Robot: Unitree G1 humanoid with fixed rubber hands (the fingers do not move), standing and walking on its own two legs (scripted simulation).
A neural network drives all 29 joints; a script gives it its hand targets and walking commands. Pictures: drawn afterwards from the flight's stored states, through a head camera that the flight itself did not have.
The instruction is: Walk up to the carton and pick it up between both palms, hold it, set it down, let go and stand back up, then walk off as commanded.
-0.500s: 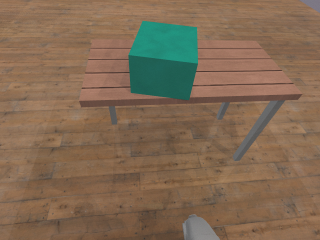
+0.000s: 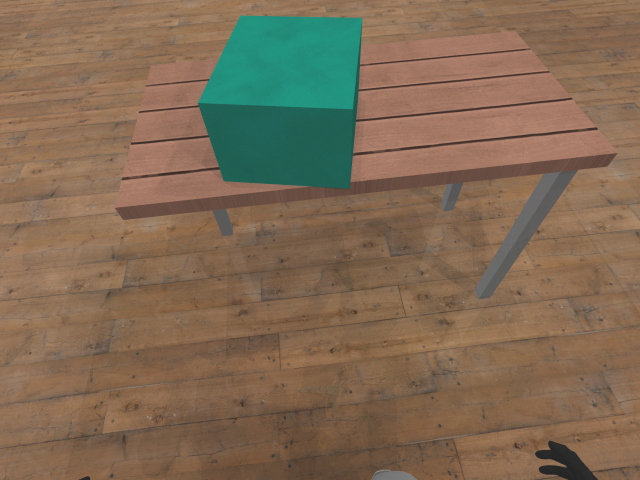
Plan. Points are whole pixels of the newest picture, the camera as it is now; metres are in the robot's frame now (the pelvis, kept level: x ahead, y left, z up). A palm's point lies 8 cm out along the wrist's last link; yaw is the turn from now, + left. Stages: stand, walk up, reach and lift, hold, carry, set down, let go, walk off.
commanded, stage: walk off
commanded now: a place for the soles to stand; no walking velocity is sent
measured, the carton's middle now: (293, 99) +0.78 +0.05 +0.00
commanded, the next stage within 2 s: stand in 0.30 s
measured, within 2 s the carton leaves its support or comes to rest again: neither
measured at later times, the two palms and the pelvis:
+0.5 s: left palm out of the picture +0.03 +0.29 -0.09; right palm out of the picture +0.04 -0.33 -0.10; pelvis -0.05 -0.01 +0.00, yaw +2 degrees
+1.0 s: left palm out of the picture +0.04 +0.30 -0.10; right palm out of the picture +0.05 -0.31 -0.09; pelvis -0.05 +0.00 +0.00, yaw +2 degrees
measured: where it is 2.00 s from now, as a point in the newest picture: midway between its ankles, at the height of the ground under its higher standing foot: outside the picture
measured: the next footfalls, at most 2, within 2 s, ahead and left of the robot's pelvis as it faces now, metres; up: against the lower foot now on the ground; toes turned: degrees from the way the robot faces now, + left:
left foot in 0.30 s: +0.00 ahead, +0.11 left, +0.00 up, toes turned +0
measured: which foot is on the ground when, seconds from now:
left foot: up 0.00-0.28, down 0.30-1.00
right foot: down 0.00-1.00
